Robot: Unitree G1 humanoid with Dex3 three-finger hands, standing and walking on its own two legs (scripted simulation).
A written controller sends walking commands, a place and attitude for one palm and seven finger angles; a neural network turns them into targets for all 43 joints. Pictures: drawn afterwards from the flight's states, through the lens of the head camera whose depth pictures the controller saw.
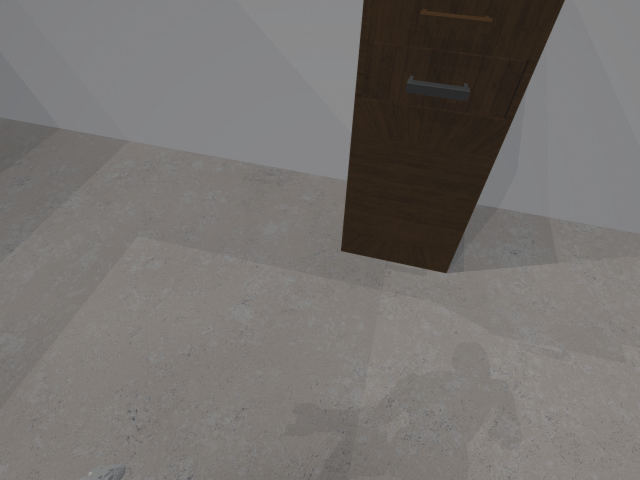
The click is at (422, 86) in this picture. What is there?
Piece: drawer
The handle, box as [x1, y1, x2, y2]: [405, 76, 469, 100]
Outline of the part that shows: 405,91 466,100 469,92 469,87 466,83 464,83 462,87 413,80 413,76 410,76 407,81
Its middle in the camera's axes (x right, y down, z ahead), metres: +0.30 -0.40 +1.01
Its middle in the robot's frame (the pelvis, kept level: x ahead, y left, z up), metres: +1.04 -0.25 +0.00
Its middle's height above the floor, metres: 0.77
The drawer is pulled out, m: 0.00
